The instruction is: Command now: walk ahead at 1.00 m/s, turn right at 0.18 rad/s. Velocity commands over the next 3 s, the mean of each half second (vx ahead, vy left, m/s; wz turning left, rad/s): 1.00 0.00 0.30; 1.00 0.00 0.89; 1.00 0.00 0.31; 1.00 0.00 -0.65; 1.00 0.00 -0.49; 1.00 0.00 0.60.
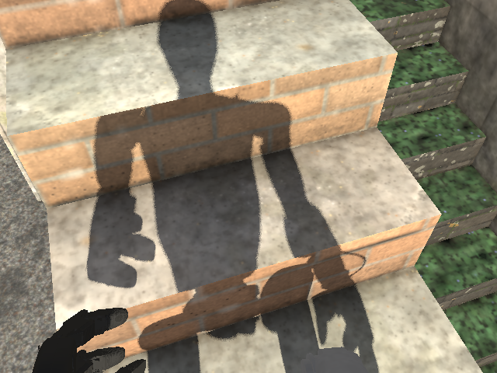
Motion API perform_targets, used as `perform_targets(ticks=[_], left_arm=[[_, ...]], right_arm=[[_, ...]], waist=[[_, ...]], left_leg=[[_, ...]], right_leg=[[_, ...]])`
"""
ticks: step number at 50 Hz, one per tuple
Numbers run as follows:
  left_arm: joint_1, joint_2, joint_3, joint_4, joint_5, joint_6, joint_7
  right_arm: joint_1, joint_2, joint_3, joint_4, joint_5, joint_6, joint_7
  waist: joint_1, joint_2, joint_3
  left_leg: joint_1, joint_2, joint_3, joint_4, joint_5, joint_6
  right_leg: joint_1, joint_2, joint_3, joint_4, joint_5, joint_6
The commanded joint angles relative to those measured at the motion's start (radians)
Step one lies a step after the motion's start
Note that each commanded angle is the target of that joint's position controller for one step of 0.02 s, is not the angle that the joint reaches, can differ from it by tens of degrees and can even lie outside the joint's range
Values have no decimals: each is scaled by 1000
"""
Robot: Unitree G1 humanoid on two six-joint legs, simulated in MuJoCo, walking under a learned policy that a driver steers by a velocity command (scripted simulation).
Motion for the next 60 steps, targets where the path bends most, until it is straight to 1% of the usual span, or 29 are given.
perform_targets(ticks=[1, 3, 4, 5, 6, 7, 8, 10, 12, 17, 19, 22, 25, 27, 29, 30, 31, 32, 34, 36, 40, 42, 43, 45, 46, 48, 50, 53, 60], left_arm=[[211, 74, -18, -50, -5, 54, -25], [700, 233, 59, 74, 15, 86, 16], [777, 250, 68, 118, 41, 100, 30], [604, 268, 85, 84, 42, 103, 15], [463, 221, 71, 145, 18, 57, 21], [215, 305, 75, 92, 57, 39, 44], [377, 110, 30, 149, 18, 36, 8], [404, -2, -15, 236, 47, 10, 11], [373, 4, -25, 222, 63, -24, 16], [531, 31, -44, 337, 74, -73, -21], [491, -39, -75, 370, 57, -81, -37], [524, -12, -74, 384, 38, -71, -3], [389, 189, -16, 285, -71, -90, 58], [452, 277, 17, 271, -88, -84, 69], [330, 283, 44, 165, -30, -62, 20], [127, 140, 19, 88, 31, -60, -11], [1, 38, -19, -83, 86, -80, -38], [-58, 1, -44, -148, 89, -95, -37], [19, -141, -119, -193, 113, -90, -25], [73, -71, -114, -147, 80, -44, -20], [-286, -27, -94, -313, 61, -10, 15], [-344, -31, -122, -398, 86, -17, 6], [-152, -46, -141, -346, 60, -16, -20], [412, 104, -23, -137, 17, -8, -33], [501, 165, 5, -92, 28, -1, -34], [425, 298, 49, 5, 27, 9, -13], [230, 83, 10, 56, 34, 9, -16], [256, -98, -20, 283, 76, -66, -39], [414, -28, -24, 483, 60, -109, -51]], right_arm=[[-311, -138, -17, -117, 84, -28, -15], [-455, -437, -92, -198, 143, -99, -30], [-466, -375, -84, -223, 130, -92, -19], [-466, -275, -64, -243, 132, -62, -6], [-432, -123, -37, -338, 125, -24, 53], [-188, -2, -17, -391, 79, -7, 65], [-282, 95, 44, -416, 18, -19, 58], [-211, 145, 83, -405, 2, -20, 52], [-190, 98, 78, -368, 7, 48, 42], [-450, 215, 102, -475, 46, 127, -28], [-549, 199, 114, -521, 63, 147, -26], [-541, 147, 98, -543, 76, 175, -4], [-311, 52, 85, -447, 114, 203, -10], [-225, -39, 54, -427, 107, 232, -24], [-111, -148, 2, -385, 111, 187, -3], [-211, -93, -10, -351, 123, 171, 8], [-291, -80, 1, -359, 71, 179, -30], [-214, -47, 11, -325, 24, 171, -63], [-110, -6, 25, -201, 5, 131, -76], [-154, -3, 30, -190, 27, 101, -69], [56, -112, 0, -62, 43, 53, -72], [42, -136, -13, -51, 83, 64, -85], [-131, -146, -11, -140, 137, 71, -80], [-185, -330, -76, -224, 137, 19, -35], [-212, -357, -101, -200, 131, 15, -19], [-195, -47, -51, -280, 75, 0, 37], [-186, 26, -14, -330, 11, 21, 56], [-331, 123, 58, -411, 22, 49, 2], [-621, 147, 99, -575, 100, 109, -38]], waist=[[262, 113, -16], [501, 64, -321], [469, 68, -387], [388, -46, -313], [270, -248, -79], [-46, -358, -185], [20, 36, -195], [-89, 203, -20], [-113, 33, -31], [-61, 76, 140], [-86, 91, 259], [-81, -71, 124], [-233, -173, -142], [-293, -175, -256], [-339, -70, -239], [-301, 227, -113], [-213, 169, -166], [-203, 6, -154], [-33, -104, 127], [19, -156, 285], [-130, -73, 309], [-108, -134, 236], [-2, -200, 42], [219, 18, -484], [288, -2, -523], [84, -542, -450], [-57, -174, -237], [-106, -35, 43], [-128, 27, 236]], left_leg=[[-781, 115, 165, -262, 1552, 67], [-652, 273, 24, 126, 2266, 85], [-455, 332, -71, 399, 2245, 96], [-318, 204, -46, 841, 1695, 84], [-544, -130, -106, 1516, 741, -10], [-1143, -367, -476, 2159, -138, -35], [-1075, -262, -557, 2113, -129, 88], [-1235, -169, -534, 1860, -162, 123], [-1227, -167, -463, 2020, -198, 94], [-1657, -182, -392, 2599, -285, 165], [-1506, -128, -279, 2138, -195, 159], [-1225, -97, -78, 1972, -195, 162], [-706, -121, -12, 1407, -343, 202], [-631, -180, 41, 1192, -666, 162], [-428, -189, -222, 718, -605, 231], [-388, -134, -521, 537, -336, 341], [-339, 17, -980, 371, -74, 484], [-336, 123, -1122, 222, -301, 452], [-593, 138, -1030, 95, -418, 312], [-817, 119, -823, 47, -302, 240], [-514, 169, -744, -26, -142, 244], [-595, 98, -575, -189, -9, 189], [-957, 4, -444, -228, 262, 188], [-710, 98, -542, 247, 1382, 177], [-513, 70, -517, 532, 1477, 142], [-769, -224, -495, 1420, -79, 33], [-1046, -104, -456, 1767, 17, 63], [-1288, -75, -453, 2094, -104, 145], [-1589, -73, -385, 2082, -462, 173]], right_leg=[[833, 88, -198, -409, 181, 15], [1355, 45, -213, -572, 285, 77], [1309, 0, -120, -798, 227, 37], [1121, -30, -13, -1227, 288, -78], [986, -24, 204, -1634, 369, -249], [1337, -356, 755, -1639, 698, -385], [1235, -222, 567, -1533, 787, -236], [1240, -287, 461, -1615, 657, -65], [1119, -350, 480, -1752, 384, -49], [1013, -435, 328, -1904, 273, 39], [772, -328, 112, -2041, 258, 159], [863, -332, -24, -2180, 906, 113], [988, -369, -241, -1942, 2266, 121], [1194, -452, -149, -1657, 2587, 69], [1060, -376, -151, -984, 1857, 76], [641, -145, -70, -432, 514, 123], [292, -45, 110, 28, 345, 165], [152, -63, 134, 191, 320, 124], [55, -173, 180, 192, 283, 70], [88, -227, 124, 64, 173, 98], [-298, -231, 111, 302, -253, 63], [40, -293, 44, -388, -220, 12], [805, -253, -58, -835, 80, -8], [1419, -144, -93, -787, 173, 25], [1356, -121, -107, -1063, 90, 55], [1271, -473, 740, -1732, 371, 16], [1108, -478, 784, -1736, -323, -90], [905, -464, 437, -1780, -100, -49], [954, -481, -73, -2158, 318, 21]])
